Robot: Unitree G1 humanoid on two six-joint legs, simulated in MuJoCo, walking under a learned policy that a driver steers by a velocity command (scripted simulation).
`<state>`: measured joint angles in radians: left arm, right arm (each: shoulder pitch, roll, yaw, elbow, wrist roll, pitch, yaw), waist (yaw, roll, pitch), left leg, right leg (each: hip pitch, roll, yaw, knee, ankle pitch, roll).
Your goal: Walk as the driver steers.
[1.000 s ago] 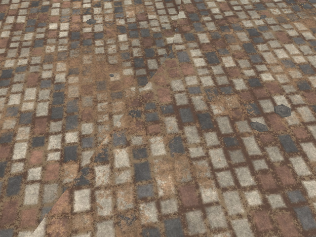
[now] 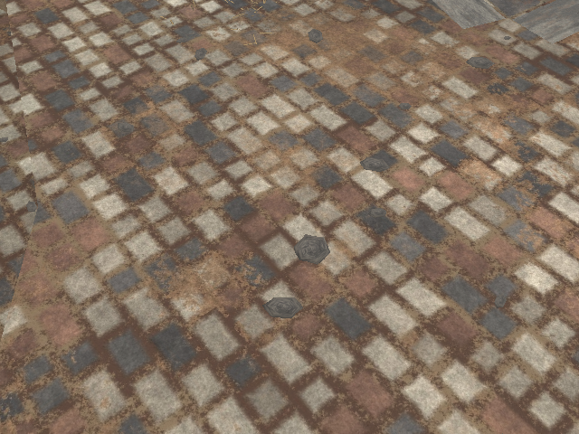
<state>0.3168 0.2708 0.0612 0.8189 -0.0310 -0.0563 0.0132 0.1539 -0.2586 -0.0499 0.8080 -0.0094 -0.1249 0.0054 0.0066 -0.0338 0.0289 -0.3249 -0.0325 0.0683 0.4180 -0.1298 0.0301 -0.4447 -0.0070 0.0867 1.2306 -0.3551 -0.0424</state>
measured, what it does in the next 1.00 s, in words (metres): walks ahead, turning right: right foot, then left foot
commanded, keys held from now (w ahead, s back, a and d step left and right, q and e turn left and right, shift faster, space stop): w+e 0.44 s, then w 0.56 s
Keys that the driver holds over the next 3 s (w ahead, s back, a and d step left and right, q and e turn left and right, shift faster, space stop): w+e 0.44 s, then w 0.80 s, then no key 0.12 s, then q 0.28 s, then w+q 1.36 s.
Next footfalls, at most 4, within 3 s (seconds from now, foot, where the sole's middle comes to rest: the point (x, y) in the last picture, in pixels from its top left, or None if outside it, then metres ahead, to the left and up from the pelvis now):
0.38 right None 0.34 -0.19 -0.77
0.92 left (341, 332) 0.71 -0.09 -0.77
1.44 right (451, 271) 0.90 -0.40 -0.77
1.88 left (356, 274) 0.88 -0.14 -0.77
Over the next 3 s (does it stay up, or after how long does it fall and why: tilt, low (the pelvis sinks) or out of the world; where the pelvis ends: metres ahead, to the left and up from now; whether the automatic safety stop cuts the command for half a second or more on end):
stays up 1.37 -0.12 0.00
